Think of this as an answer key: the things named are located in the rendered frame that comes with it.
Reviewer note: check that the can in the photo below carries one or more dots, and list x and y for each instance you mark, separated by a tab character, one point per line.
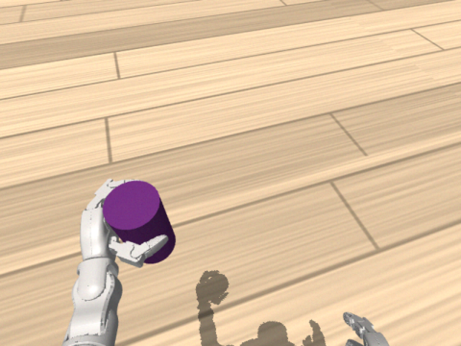
135	212

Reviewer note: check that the right robot hand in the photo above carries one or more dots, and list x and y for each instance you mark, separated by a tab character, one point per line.
365	330

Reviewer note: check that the left robot hand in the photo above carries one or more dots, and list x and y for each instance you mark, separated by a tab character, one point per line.
98	239

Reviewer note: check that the left robot arm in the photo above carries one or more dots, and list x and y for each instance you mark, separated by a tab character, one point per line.
95	295

